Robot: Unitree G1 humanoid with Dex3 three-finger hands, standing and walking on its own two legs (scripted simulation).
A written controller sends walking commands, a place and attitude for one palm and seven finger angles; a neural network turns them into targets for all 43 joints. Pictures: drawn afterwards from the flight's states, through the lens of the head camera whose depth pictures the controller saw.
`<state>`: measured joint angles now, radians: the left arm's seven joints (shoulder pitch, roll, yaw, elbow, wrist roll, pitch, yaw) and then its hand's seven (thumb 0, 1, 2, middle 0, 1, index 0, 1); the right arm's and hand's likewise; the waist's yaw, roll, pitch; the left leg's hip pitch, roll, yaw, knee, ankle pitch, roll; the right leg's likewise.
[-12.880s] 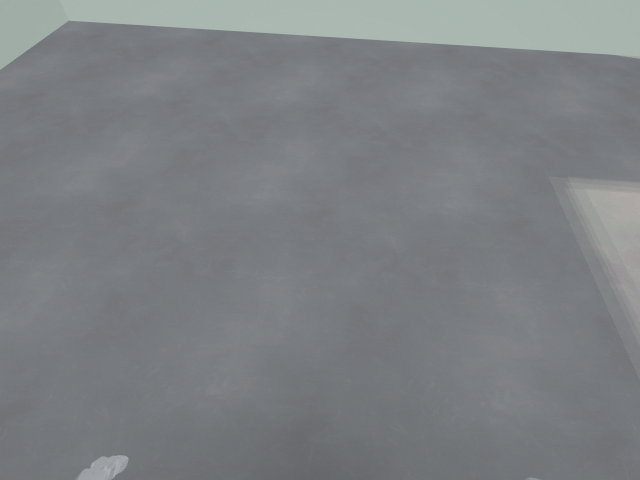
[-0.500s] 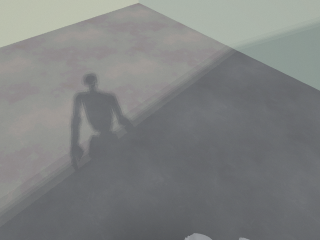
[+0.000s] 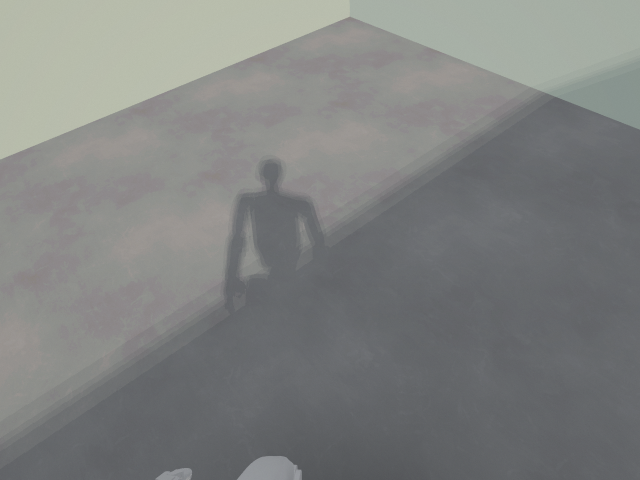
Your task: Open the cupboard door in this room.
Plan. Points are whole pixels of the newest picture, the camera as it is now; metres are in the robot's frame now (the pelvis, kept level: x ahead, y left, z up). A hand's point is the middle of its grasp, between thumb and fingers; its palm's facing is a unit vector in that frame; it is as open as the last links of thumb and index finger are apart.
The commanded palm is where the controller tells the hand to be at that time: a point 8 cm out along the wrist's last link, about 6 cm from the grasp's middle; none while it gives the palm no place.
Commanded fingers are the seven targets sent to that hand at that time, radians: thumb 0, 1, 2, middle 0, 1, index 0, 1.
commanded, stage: turn or walk to find it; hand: left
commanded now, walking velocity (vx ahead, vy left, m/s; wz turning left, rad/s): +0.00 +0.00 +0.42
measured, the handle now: out of the picture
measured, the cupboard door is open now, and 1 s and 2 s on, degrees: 0 0 0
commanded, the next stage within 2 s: none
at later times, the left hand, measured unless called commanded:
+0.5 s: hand out of the picture -0.07 +0.27 -0.18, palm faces +0.29 -0.93 -0.25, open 7.4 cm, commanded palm none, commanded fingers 0.00 0.90 0.90 -0.20 -0.30 -0.20 -0.30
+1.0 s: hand out of the picture -0.05 +0.20 -0.15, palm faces +0.43 -0.86 -0.27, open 7.4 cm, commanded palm none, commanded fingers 0.00 0.90 0.90 -0.20 -0.30 -0.20 -0.30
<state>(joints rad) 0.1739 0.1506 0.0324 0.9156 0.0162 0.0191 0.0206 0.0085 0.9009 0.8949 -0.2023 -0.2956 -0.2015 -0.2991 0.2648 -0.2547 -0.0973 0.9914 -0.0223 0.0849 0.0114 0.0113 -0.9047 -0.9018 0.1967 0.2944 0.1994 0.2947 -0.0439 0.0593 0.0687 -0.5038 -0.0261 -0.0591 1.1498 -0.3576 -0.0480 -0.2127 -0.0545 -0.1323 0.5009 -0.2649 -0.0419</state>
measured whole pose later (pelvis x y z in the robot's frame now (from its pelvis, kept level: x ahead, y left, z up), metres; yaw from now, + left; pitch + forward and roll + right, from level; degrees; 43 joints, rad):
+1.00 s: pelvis -0.05 -0.01 +0.00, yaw +26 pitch -1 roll +2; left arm 0.18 0.15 0.03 0.92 0.02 0.02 0.02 0.01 0.90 0.89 -0.20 -0.30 -0.20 -0.30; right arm 0.24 -0.25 -0.10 0.99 -0.02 0.08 0.01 0.01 -0.91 -0.90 0.20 0.29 0.20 0.29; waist -0.04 0.06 0.08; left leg -0.49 -0.01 -0.05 1.17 -0.37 -0.05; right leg -0.22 -0.07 -0.15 0.51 -0.27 -0.03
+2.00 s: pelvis -0.11 -0.04 +0.00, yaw +51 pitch -1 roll +2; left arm 0.19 0.16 0.04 0.93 0.02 0.02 0.02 0.01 0.90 0.89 -0.20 -0.30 -0.20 -0.30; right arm 0.25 -0.25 -0.10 0.99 -0.02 0.09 0.02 0.01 -0.91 -0.90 0.20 0.29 0.20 0.29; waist -0.04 0.05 0.07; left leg -0.49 0.00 -0.04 1.16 -0.36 -0.05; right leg -0.22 -0.07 -0.15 0.50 -0.26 -0.02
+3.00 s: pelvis -0.13 -0.06 +0.00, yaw +77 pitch -1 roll +2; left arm 0.21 0.16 0.03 0.94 0.03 0.01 0.02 0.01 0.90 0.89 -0.20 -0.30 -0.20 -0.30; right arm 0.21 -0.25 -0.08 1.01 -0.02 0.09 0.01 0.01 -0.91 -0.90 0.19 0.29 0.20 0.29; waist -0.01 0.02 0.09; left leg -0.42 0.04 -0.02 1.03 -0.42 -0.07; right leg -0.21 -0.10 -0.21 0.51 -0.28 -0.03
